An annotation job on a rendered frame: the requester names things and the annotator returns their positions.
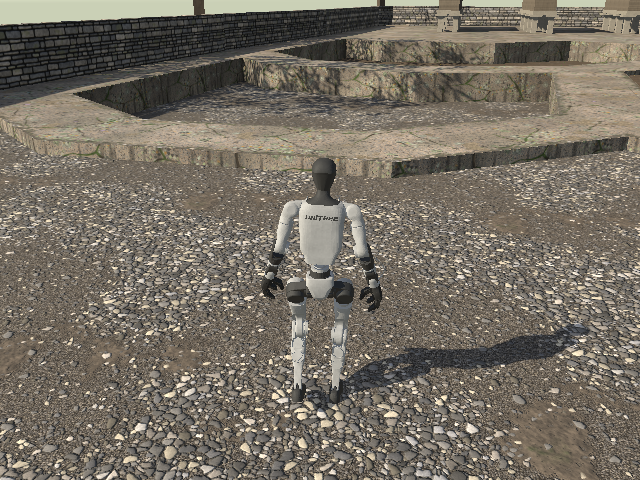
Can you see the robot right shin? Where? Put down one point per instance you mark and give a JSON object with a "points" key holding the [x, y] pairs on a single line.
{"points": [[338, 359]]}

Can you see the robot left upper arm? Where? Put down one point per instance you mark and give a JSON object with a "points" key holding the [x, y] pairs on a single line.
{"points": [[291, 209]]}

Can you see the robot right upper arm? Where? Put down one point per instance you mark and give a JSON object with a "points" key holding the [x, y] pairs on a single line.
{"points": [[353, 212]]}

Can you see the right robot forearm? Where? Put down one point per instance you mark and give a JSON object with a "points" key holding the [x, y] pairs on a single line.
{"points": [[369, 269]]}

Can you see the robot left hand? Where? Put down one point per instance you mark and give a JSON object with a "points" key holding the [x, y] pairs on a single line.
{"points": [[267, 283]]}

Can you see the robot right hand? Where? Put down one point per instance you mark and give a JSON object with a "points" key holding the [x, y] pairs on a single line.
{"points": [[377, 296]]}

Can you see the humanoid robot head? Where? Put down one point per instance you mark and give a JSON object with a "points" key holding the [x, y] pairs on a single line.
{"points": [[323, 173]]}

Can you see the left robot forearm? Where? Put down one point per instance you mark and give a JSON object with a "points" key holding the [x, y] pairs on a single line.
{"points": [[273, 263]]}

